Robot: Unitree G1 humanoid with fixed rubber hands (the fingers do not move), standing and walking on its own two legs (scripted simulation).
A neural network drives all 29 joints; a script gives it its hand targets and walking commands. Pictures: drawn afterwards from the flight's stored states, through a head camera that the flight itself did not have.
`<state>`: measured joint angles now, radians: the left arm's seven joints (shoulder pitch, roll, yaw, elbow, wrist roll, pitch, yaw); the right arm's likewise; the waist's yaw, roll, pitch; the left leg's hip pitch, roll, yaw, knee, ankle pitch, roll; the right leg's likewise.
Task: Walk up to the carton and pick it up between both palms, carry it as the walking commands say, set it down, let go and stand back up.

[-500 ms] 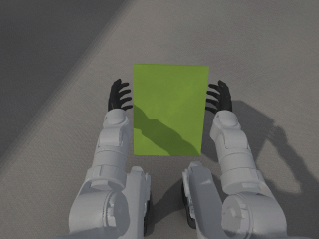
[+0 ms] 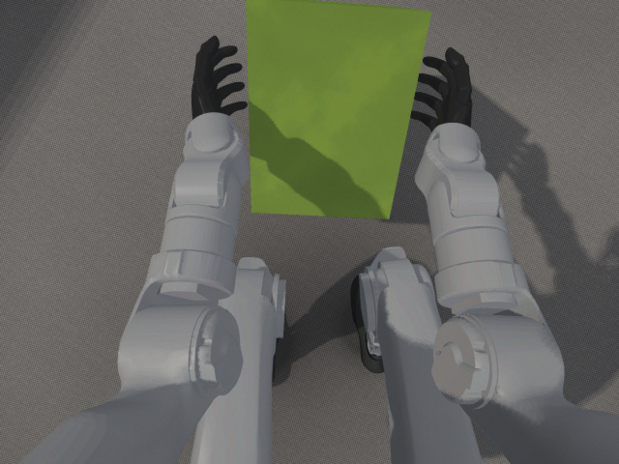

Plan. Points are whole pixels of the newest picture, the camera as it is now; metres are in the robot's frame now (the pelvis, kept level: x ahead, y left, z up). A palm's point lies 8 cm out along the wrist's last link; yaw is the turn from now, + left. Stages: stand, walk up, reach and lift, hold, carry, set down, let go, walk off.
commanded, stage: set down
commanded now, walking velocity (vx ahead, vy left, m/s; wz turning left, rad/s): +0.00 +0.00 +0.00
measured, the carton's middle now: (325, 104) +0.55 -0.02 -0.22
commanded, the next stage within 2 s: none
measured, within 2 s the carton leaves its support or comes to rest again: rests again in 1.88 s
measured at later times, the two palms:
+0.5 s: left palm (224, 104) +0.53 +0.11 -0.17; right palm (430, 117) +0.51 -0.16 -0.17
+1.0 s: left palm (228, 88) +0.57 +0.11 -0.22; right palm (423, 102) +0.54 -0.16 -0.22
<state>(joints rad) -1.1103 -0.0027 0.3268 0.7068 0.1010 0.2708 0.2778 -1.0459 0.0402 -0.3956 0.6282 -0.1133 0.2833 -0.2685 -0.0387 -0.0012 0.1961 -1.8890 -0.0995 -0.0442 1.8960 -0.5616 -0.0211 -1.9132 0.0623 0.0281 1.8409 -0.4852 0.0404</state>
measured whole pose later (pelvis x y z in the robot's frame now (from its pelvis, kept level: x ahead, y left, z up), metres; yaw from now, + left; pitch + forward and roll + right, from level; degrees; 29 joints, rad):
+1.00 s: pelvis +0.01 +0.01 -0.10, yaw -1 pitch +40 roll -2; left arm -1.42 0.12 0.38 0.97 0.15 0.19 0.16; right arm -1.31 -0.10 -0.48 0.83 -0.09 0.20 -0.11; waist -0.04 0.02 0.19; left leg -2.28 -0.11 -0.02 2.20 -0.61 -0.01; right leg -2.30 0.08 0.04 2.14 -0.53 0.07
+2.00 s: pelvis +0.05 +0.00 -0.11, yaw -1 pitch +43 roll -3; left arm -1.29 0.12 0.32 0.95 0.10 0.10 0.11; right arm -1.21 -0.13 -0.39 0.90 -0.02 0.13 -0.07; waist -0.05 -0.01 0.16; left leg -2.29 -0.12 -0.04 2.26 -0.73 -0.02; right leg -2.31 0.09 0.02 2.20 -0.65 0.07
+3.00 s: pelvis +0.03 +0.00 -0.12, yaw -1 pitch +35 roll -3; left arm -1.40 0.24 0.15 1.17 0.03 0.07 0.07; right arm -1.34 -0.20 -0.35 1.13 0.00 0.04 -0.08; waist -0.04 -0.02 0.35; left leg -2.21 -0.12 -0.04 2.33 -0.72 -0.02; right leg -2.23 0.09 0.02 2.25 -0.63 0.08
